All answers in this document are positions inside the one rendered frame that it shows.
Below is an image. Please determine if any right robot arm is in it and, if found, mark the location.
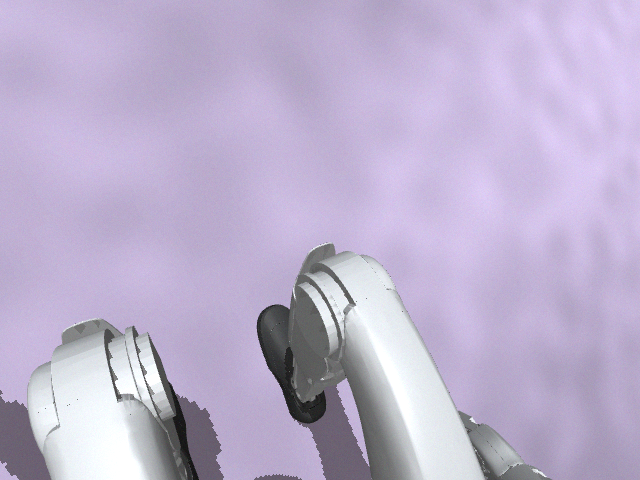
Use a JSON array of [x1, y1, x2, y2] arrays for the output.
[[501, 464, 552, 480]]

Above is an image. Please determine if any left robot foot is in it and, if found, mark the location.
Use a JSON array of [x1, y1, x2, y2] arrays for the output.
[[168, 381, 199, 480]]

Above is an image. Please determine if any right robot foot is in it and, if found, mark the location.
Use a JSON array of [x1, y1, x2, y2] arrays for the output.
[[257, 304, 326, 423]]

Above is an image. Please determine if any right robot hand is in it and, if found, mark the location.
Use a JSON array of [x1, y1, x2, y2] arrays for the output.
[[458, 411, 526, 480]]

